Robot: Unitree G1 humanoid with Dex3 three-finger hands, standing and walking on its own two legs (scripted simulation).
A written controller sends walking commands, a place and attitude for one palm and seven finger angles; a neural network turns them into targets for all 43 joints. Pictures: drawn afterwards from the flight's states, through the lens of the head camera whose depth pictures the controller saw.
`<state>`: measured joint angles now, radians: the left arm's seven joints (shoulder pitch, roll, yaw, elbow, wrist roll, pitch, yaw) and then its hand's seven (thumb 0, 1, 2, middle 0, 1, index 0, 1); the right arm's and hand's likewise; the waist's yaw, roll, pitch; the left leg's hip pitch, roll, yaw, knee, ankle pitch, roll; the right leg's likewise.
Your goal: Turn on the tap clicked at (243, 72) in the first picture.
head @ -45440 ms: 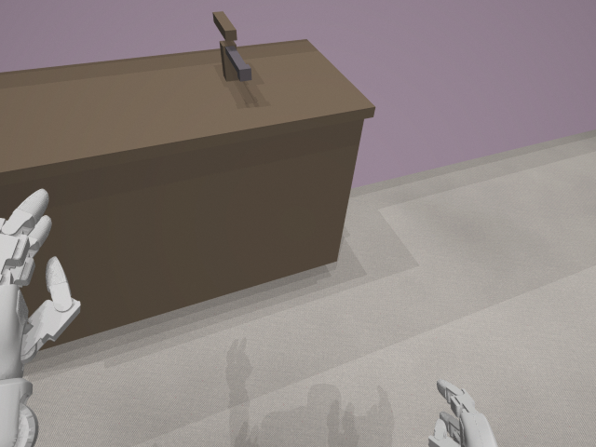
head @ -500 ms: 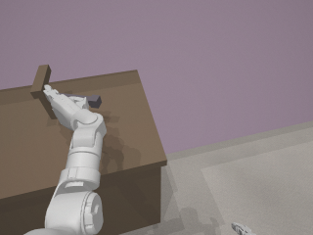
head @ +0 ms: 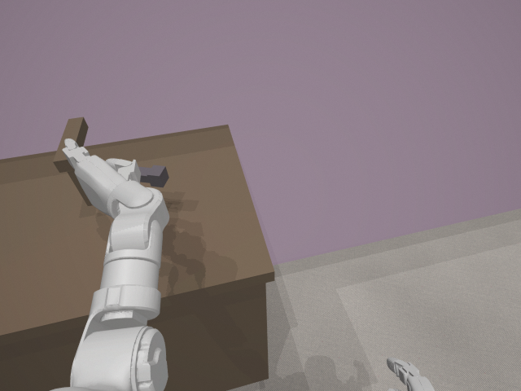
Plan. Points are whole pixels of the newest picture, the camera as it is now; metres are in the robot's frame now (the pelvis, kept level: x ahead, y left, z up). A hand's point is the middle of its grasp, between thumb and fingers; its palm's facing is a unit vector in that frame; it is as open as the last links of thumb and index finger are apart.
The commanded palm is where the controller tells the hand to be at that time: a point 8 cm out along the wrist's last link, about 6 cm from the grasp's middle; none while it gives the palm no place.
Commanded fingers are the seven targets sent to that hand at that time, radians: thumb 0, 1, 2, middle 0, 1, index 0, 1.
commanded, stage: lift the hand up off the lever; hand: left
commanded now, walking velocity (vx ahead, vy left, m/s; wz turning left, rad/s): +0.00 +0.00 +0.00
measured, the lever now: (158, 176) +0.45 +0.22 +0.10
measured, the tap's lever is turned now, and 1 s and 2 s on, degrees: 66 66 66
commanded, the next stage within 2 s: draw the hand back beside the body in 0.46 s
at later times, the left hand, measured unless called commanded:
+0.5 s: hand (130, 164) +0.39 +0.22 +0.18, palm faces +0.80 -0.60 -0.05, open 7.8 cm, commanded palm +0.34 +0.24 +0.18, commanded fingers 0.00 0.90 0.90 -0.15 -0.15 -0.15 -0.15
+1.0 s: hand (103, 227) +0.29 +0.24 +0.15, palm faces +0.36 -0.90 -0.23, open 7.7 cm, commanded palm +0.27 +0.26 +0.18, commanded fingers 0.00 0.90 0.90 -0.17 -0.22 -0.17 -0.22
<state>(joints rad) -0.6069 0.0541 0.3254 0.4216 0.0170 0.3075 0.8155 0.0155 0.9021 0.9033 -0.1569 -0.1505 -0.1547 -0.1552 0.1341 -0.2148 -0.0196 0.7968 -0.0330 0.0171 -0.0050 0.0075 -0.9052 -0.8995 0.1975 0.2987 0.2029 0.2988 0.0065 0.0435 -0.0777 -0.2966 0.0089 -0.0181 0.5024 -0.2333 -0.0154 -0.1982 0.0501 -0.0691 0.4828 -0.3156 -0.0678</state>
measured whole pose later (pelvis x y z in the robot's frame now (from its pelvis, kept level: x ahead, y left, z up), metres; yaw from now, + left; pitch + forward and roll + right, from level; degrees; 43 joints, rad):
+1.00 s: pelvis -0.01 +0.01 +0.01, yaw -3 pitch -5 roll +0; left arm 0.00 0.32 0.20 -0.02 -0.10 0.05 0.16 0.02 0.90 0.90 -0.18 -0.19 -0.17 -0.20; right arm 0.20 -0.26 -0.01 0.67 0.02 -0.01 -0.05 0.01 -0.90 -0.90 0.20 0.30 0.20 0.30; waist 0.04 0.06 0.03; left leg -0.13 0.03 0.03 0.41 -0.20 0.00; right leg -0.04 0.06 -0.02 0.37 -0.25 -0.06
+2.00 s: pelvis +0.01 +0.03 +0.01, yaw -1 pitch -4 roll -1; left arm 0.43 0.32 0.25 -0.36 -0.08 -0.09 0.12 0.01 0.89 0.90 -0.21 -0.30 -0.21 -0.31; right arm 0.18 -0.23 0.00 0.65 0.00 -0.07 -0.04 0.01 -0.90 -0.90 0.20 0.30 0.20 0.30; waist 0.07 0.07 0.01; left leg -0.15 0.00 0.02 0.45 -0.24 0.02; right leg -0.03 0.04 -0.03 0.37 -0.28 -0.03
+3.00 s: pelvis -0.10 +0.06 -0.02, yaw -1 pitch -1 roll -2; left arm 0.45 0.37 0.29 -0.54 -0.05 -0.14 0.16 0.01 0.89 0.90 -0.22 -0.30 -0.21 -0.31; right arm 0.19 -0.22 0.02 0.60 0.00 -0.04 -0.07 0.01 -0.90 -0.90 0.20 0.30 0.21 0.30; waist 0.00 0.01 0.03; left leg -0.45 -0.01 0.02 0.62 -0.15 0.04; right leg -0.38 0.01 -0.02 0.60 -0.21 0.01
